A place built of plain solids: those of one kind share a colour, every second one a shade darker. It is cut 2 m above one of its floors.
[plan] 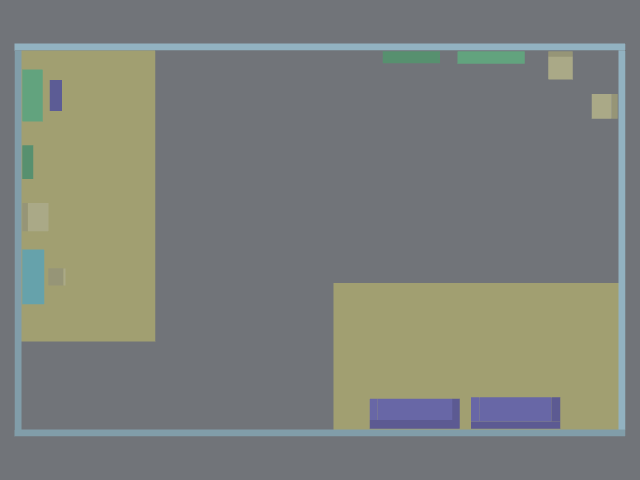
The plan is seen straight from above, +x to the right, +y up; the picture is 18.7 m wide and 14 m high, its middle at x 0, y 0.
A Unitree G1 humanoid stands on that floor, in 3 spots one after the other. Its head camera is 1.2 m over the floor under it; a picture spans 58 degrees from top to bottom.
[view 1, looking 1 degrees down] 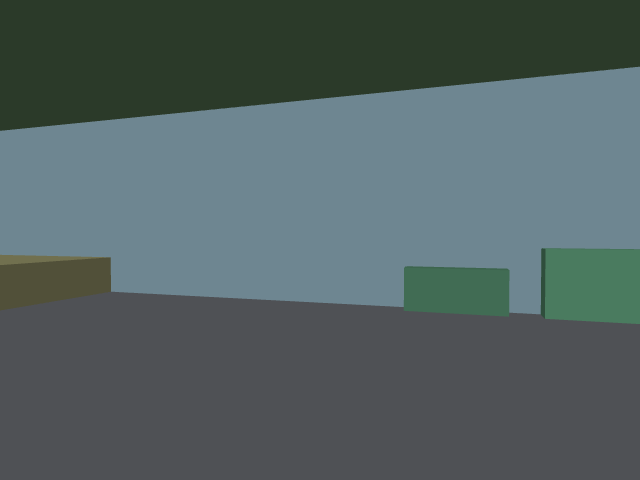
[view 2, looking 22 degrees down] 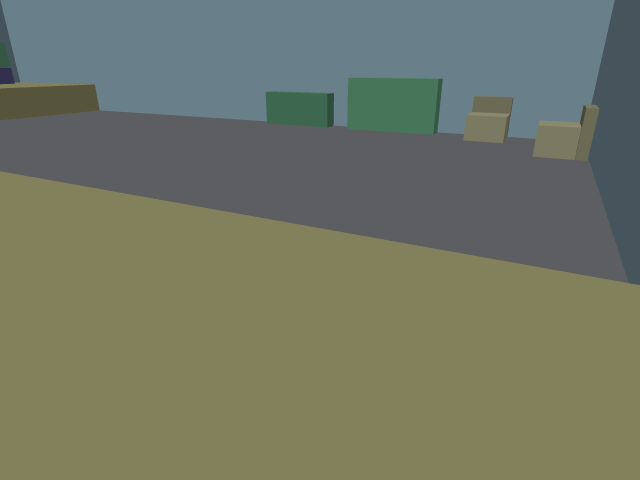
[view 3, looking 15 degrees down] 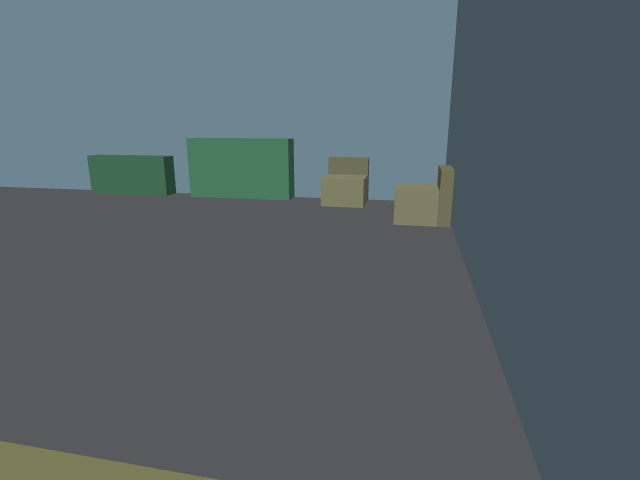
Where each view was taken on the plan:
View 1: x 2.75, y -2.35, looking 108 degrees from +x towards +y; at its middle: wall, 8.29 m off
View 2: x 8.04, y -4.12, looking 117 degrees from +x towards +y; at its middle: floor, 3.20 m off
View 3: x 8.15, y -2.40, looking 102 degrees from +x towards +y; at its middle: ground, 5.21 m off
